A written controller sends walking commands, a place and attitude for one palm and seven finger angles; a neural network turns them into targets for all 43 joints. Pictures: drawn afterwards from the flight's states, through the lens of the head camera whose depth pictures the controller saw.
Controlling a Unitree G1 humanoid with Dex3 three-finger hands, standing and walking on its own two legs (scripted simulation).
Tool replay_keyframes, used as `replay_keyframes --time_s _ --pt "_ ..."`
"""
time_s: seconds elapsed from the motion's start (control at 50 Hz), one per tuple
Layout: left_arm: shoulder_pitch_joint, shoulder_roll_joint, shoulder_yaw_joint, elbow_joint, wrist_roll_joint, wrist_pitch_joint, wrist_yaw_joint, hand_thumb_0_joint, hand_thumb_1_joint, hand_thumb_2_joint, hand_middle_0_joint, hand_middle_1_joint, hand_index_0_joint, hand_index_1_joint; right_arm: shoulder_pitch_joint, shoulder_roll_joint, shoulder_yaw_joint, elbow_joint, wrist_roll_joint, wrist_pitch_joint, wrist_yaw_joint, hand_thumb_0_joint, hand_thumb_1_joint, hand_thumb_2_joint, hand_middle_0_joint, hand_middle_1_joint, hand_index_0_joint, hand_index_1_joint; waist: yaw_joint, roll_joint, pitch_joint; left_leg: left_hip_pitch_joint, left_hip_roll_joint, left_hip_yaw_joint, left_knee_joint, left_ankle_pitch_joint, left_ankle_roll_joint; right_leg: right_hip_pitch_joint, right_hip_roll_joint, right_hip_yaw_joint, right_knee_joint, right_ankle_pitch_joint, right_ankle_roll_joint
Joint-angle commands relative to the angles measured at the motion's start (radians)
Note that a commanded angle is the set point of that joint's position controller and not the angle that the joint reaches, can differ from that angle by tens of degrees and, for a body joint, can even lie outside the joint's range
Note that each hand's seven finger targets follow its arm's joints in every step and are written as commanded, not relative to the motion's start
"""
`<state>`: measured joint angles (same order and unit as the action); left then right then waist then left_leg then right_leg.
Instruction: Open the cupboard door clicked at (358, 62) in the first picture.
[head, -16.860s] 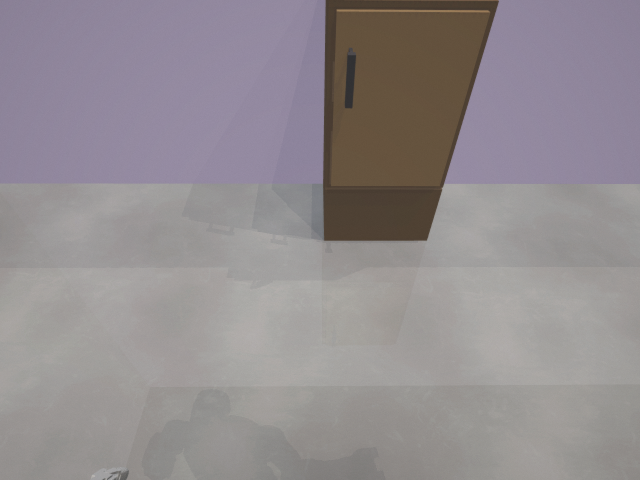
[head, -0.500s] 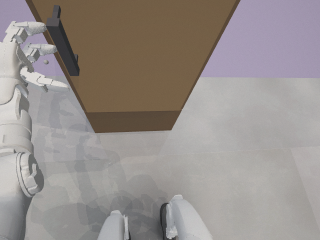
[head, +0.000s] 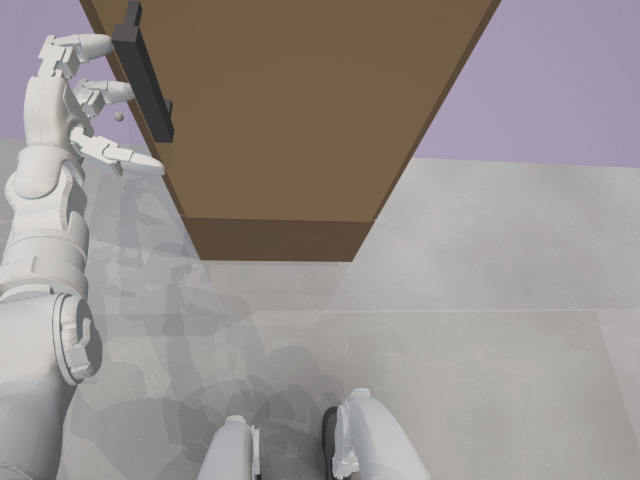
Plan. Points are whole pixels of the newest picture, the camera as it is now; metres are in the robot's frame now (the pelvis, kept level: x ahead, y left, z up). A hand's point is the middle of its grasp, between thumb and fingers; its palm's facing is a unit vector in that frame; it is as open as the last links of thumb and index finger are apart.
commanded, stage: slide the fingers in behind the handle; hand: left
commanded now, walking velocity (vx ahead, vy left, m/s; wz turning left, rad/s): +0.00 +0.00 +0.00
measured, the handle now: (150, 79) +0.58 +0.17 +0.07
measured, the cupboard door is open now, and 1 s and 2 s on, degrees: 0 0 0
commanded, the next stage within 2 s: move the hooked fingers beside the handle in 0.16 s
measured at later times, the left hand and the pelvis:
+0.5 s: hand (114, 114) +0.53 +0.21 +0.06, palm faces +0.00 -1.00 -0.03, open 14.8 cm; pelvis +0.00 +0.00 +0.00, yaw +0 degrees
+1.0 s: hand (108, 112) +0.53 +0.21 +0.06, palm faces -0.03 -1.00 -0.04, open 14.4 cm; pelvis +0.00 +0.01 +0.00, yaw -2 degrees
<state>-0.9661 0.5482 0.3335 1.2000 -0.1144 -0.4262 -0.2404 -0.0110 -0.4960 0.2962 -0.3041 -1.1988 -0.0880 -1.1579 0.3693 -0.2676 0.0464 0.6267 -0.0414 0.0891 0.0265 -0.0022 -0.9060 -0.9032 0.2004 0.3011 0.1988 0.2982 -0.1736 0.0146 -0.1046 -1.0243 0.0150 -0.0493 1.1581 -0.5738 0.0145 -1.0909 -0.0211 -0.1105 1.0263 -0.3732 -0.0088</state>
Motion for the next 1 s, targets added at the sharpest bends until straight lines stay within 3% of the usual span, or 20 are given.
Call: replay_keyframes --time_s 0.0,0.06,0.1,0.2,0.24,0.26,0.36,0.4,0.42,0.44,0.48,0.6,0.64,0.68,0.76,0.84,0.86,0.9,0.94,0.98 --pt "-0.532 0.074 -0.078 -0.225 0.031 -0.065 -0.067 0.0 -0.5 0.3 -0.3 -1.2 -0.3 -1.2 0.206 -0.187 -0.065 -0.026 -0.001 -0.017 -0.015 0.0 -0.9 -0.9 0.2 0.3 0.2 0.3 -0.106 0.195 -0.503 0.322 -0.004 -0.035 -0.138 0.491 -0.006 0.262 0.056 0.057 -0.071 0.257 -0.021" --pt "-0.515 0.093 -0.06 -0.247 0.026 -0.071 -0.075 0.0 -0.5 0.3 -0.3 -1.2 -0.3 -1.2 0.212 -0.191 -0.068 -0.029 -0.002 -0.017 -0.013 0.0 -0.9 -0.9 0.2 0.3 0.2 0.3 -0.087 0.222 -0.56 0.365 -0.001 -0.043 -0.132 0.558 -0.017 0.268 0.057 0.054 -0.059 0.283 -0.024" --pt "-0.513 0.067 -0.08 -0.242 0.02 -0.063 -0.079 0.0 -0.5 0.3 -0.3 -1.2 -0.3 -1.2 0.204 -0.187 -0.065 -0.03 -0.001 -0.018 -0.009 0.0 -0.9 -0.9 0.2 0.3 0.2 0.3 -0.094 0.222 -0.528 0.35 -0.001 -0.035 -0.135 0.525 -0.012 0.264 0.059 0.054 -0.07 0.273 -0.022" --pt "-0.543 0.096 -0.065 -0.22 0.025 -0.054 -0.072 0.0 -0.5 0.3 -0.3 -1.2 -0.3 -1.2 0.206 -0.19 -0.062 -0.026 0.002 -0.019 -0.014 0.0 -0.9 -0.9 0.2 0.3 0.2 0.3 -0.107 0.187 -0.479 0.29 -0.004 -0.031 -0.14 0.447 -0.001 0.264 0.058 0.06 -0.076 0.237 -0.019" --pt "-0.531 0.127 -0.041 -0.249 0.032 -0.066 -0.071 0.0 -0.5 0.3 -0.3 -1.2 -0.3 -1.2 0.215 -0.193 -0.064 -0.03 -0.001 -0.022 -0.015 0.0 -0.9 -0.9 0.2 0.3 0.2 0.3 -0.084 0.235 -0.55 0.343 -0.003 -0.038 -0.139 0.506 -0.011 0.264 0.056 0.056 -0.064 0.252 -0.024" --pt "-0.521 0.086 -0.073 -0.235 0.031 -0.062 -0.073 0.0 -0.5 0.3 -0.3 -1.2 -0.3 -1.2 0.211 -0.189 -0.064 -0.03 0.0 -0.022 -0.013 0.0 -0.9 -0.9 0.2 0.3 0.2 0.3 -0.093 0.248 -0.534 0.358 -0.002 -0.04 -0.139 0.526 -0.017 0.244 0.056 0.051 -0.064 0.253 -0.024" --pt "-0.508 0.112 -0.046 -0.229 0.025 -0.063 -0.073 0.0 -0.5 0.3 -0.3 -1.2 -0.3 -1.2 0.219 -0.195 -0.065 -0.027 -0.001 -0.016 -0.012 0.0 -0.9 -0.9 0.2 0.3 0.2 0.3 -0.087 0.219 -0.532 0.366 0.003 -0.047 -0.139 0.55 -0.02 0.242 0.06 0.047 -0.065 0.257 -0.023" --pt "-0.518 0.118 -0.046 -0.22 0.031 -0.061 -0.073 0.0 -0.5 0.3 -0.3 -1.2 -0.3 -1.2 0.215 -0.195 -0.063 -0.027 0.0 -0.015 -0.015 0.0 -0.9 -0.9 0.2 0.3 0.2 0.3 -0.091 0.206 -0.492 0.339 0.003 -0.046 -0.144 0.515 -0.017 0.235 0.058 0.046 -0.067 0.238 -0.023" --pt "-0.526 0.108 -0.052 -0.241 0.026 -0.067 -0.073 0.0 -0.5 0.3 -0.3 -1.2 -0.3 -1.2 0.219 -0.195 -0.064 -0.031 -0.001 -0.018 -0.016 0.0 -0.9 -0.9 0.2 0.3 0.2 0.3 -0.095 0.222 -0.51 0.363 0.004 -0.05 -0.143 0.551 -0.018 0.23 0.06 0.043 -0.063 0.248 -0.025" --pt "-0.514 0.131 -0.036 -0.245 0.032 -0.07 -0.073 0.0 -0.5 0.3 -0.3 -1.2 -0.3 -1.2 0.219 -0.196 -0.065 -0.03 -0.002 -0.015 -0.015 0.0 -0.9 -0.9 0.2 0.3 0.2 0.3 -0.077 0.251 -0.529 0.387 0.007 -0.055 -0.145 0.574 -0.03 0.22 0.058 0.042 -0.061 0.24 -0.025" --pt "-0.506 0.105 -0.052 -0.238 0.029 -0.067 -0.075 0.0 -0.5 0.3 -0.3 -1.2 -0.3 -1.2 0.22 -0.194 -0.066 -0.03 -0.002 -0.013 -0.014 0.0 -0.9 -0.9 0.2 0.3 0.2 0.3 -0.085 0.227 -0.52 0.395 0.01 -0.056 -0.141 0.592 -0.03 0.215 0.06 0.04 -0.064 0.248 -0.023" --pt "-0.485 0.174 0.002 -0.225 0.028 -0.062 -0.077 0.0 -0.5 0.3 -0.3 -1.2 -0.3 -1.2 0.217 -0.197 -0.061 -0.036 0.001 -0.006 -0.016 0.0 -0.9 -0.9 0.2 0.3 0.2 0.3 -0.075 0.208 -0.503 0.333 0.004 -0.042 -0.145 0.539 -0.018 0.261 0.061 0.05 -0.066 0.257 -0.022" --pt "-0.491 0.212 0.027 -0.248 0.028 -0.069 -0.081 0.0 -0.5 0.3 -0.3 -1.2 -0.3 -1.2 0.22 -0.198 -0.06 -0.041 0.001 -0.005 -0.019 0.0 -0.9 -0.9 0.2 0.3 0.2 0.3 -0.067 0.221 -0.542 0.347 0.006 -0.043 -0.142 0.575 -0.02 0.28 0.06 0.052 -0.058 0.281 -0.023" --pt "-0.452 0.174 0.004 -0.212 0.024 -0.058 -0.092 0.0 -0.5 0.3 -0.3 -1.2 -0.3 -1.2 0.213 -0.193 -0.058 -0.045 0.006 -0.003 -0.018 0.0 -0.9 -0.9 0.2 0.3 0.2 0.3 -0.073 0.197 -0.498 0.324 0.005 -0.033 -0.142 0.55 -0.014 0.274 0.062 0.053 -0.066 0.274 -0.02" --pt "-0.433 0.252 0.068 -0.232 0.018 -0.059 -0.101 0.0 -0.5 0.3 -0.3 -1.2 -0.3 -1.2 0.214 -0.199 -0.057 -0.057 0.007 -0.003 -0.022 0.0 -0.9 -0.9 0.2 0.3 0.2 0.3 -0.05 0.2 -0.539 0.316 0.005 -0.032 -0.14 0.557 -0.013 0.309 0.062 0.058 -0.057 0.289 -0.021" --pt "-0.407 0.253 0.072 -0.24 0.011 -0.054 -0.113 0.0 -0.5 0.3 -0.3 -1.2 -0.3 -1.2 0.213 -0.197 -0.058 -0.065 0.011 -0.002 -0.025 0.0 -0.9 -0.9 0.2 0.3 0.2 0.3 -0.047 0.212 -0.544 0.32 0.007 -0.026 -0.143 0.579 -0.013 0.32 0.062 0.058 -0.058 0.31 -0.018" --pt "-0.392 0.282 0.092 -0.234 0.012 -0.051 -0.113 0.0 -0.5 0.3 -0.3 -1.2 -0.3 -1.2 0.21 -0.2 -0.057 -0.064 0.012 0.001 -0.026 0.0 -0.9 -0.9 0.2 0.3 0.2 0.3 -0.043 0.193 -0.531 0.305 0.008 -0.025 -0.14 0.568 -0.011 0.322 0.062 0.06 -0.058 0.307 -0.018" --pt "-0.417 0.257 0.065 -0.23 0.016 -0.044 -0.117 0.0 -0.5 0.3 -0.3 -1.2 -0.3 -1.2 0.209 -0.197 -0.054 -0.067 0.013 0.001 -0.029 0.0 -0.9 -0.9 0.2 0.3 0.2 0.3 -0.058 0.173 -0.498 0.285 0.007 -0.027 -0.147 0.54 -0.006 0.317 0.063 0.059 -0.06 0.294 -0.016" --pt "-0.42 0.303 0.102 -0.266 0.013 -0.054 -0.117 0.0 -0.5 0.3 -0.3 -1.2 -0.3 -1.2 0.214 -0.201 -0.056 -0.068 0.011 0.001 -0.03 0.0 -0.9 -0.9 0.2 0.3 0.2 0.3 -0.041 0.225 -0.553 0.328 0.01 -0.03 -0.141 0.598 -0.016 0.317 0.06 0.059 -0.052 0.313 -0.018" --pt "-0.386 0.287 0.096 -0.235 0.011 -0.042 -0.12 0.0 -0.5 0.3 -0.3 -1.2 -0.3 -1.2 0.213 -0.199 -0.055 -0.07 0.013 0.003 -0.03 0.0 -0.9 -0.9 0.2 0.3 0.2 0.3 -0.047 0.195 -0.525 0.309 0.011 -0.024 -0.137 0.595 -0.012 0.314 0.063 0.06 -0.057 0.319 -0.014"
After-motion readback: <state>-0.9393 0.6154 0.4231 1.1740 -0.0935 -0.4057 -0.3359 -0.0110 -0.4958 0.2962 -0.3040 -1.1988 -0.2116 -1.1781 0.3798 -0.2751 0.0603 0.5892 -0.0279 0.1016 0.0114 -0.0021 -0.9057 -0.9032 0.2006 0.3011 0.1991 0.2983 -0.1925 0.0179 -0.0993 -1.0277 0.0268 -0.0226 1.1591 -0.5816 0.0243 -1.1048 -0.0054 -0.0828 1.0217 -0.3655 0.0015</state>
